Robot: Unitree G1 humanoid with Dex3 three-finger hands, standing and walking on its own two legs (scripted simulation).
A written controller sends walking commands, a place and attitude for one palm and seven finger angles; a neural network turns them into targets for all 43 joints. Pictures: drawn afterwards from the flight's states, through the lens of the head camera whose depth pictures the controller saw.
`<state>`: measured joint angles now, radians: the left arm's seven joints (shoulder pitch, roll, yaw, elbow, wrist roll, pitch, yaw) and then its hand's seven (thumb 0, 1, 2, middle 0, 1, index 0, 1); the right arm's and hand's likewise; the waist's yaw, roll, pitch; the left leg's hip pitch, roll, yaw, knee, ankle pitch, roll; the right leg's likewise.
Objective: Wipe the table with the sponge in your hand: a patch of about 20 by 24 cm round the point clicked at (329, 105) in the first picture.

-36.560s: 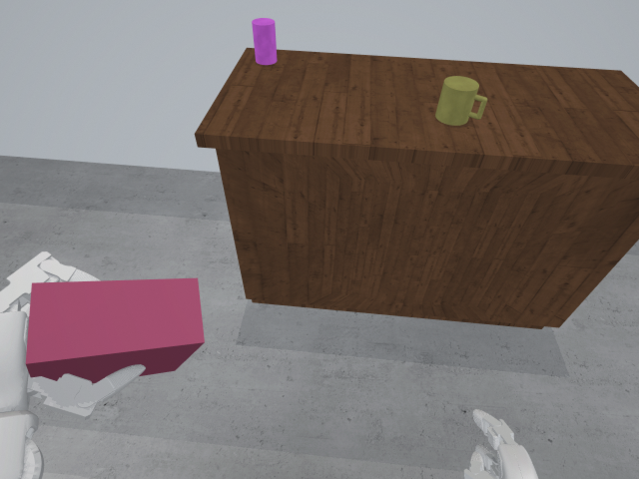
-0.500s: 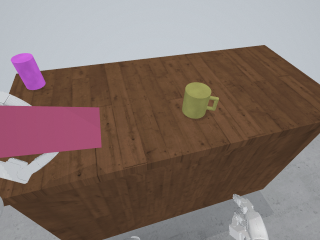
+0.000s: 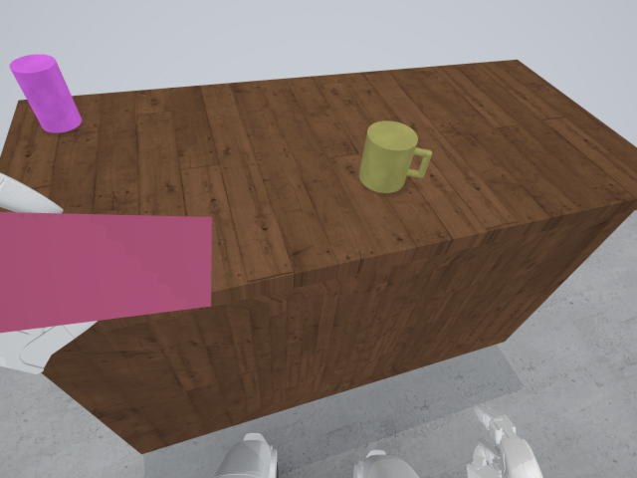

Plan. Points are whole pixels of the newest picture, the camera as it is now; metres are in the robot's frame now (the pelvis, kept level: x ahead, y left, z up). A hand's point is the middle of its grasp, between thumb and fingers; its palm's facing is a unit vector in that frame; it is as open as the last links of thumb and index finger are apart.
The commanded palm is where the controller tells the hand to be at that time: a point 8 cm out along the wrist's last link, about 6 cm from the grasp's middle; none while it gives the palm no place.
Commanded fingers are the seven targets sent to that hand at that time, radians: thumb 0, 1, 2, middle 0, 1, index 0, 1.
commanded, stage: step back with the hand held close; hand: left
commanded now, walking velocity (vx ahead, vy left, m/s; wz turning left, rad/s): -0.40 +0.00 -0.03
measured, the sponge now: (124, 256) +0.24 +0.17 +0.23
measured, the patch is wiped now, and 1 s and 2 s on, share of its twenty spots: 1.00 1.00 1.00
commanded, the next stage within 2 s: stop stepping back and stand still in 0.26 s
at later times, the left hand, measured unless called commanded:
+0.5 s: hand out of the picture +0.08 +0.22 +0.27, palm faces +0.38 -0.84 -0.39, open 10.1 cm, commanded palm +0.02 +0.28 +0.27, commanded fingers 0.00 0.10 1.30 -1.20 -1.60 -1.20 -1.60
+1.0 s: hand out of the picture -0.04 +0.22 +0.28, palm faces +0.42 -0.85 -0.33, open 10.1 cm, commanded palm -0.08 +0.27 +0.27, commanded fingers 0.00 0.10 1.30 -1.20 -1.60 -1.20 -1.60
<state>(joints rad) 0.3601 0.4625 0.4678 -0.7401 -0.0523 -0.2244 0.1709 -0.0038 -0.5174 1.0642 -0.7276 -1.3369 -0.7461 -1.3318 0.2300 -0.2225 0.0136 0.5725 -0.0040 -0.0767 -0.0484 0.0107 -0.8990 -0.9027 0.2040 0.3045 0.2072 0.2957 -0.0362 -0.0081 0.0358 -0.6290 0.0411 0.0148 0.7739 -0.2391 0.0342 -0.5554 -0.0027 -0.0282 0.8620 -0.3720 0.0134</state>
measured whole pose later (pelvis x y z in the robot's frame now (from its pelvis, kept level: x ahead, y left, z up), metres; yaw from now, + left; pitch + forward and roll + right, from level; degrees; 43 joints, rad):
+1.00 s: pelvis -0.26 +0.00 +0.02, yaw -4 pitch +0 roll +0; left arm 0.31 0.43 0.43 -0.62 -0.05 -0.17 0.14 0.00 -0.52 1.06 -0.73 -1.34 -0.75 -1.33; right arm 0.24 -0.17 0.04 0.63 0.01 -0.09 -0.07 0.01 -0.90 -0.90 0.20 0.30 0.21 0.30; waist 0.00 -0.02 -0.06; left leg -0.37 0.06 0.06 0.71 -0.38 0.04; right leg -0.52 0.01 -0.06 0.96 -0.47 -0.03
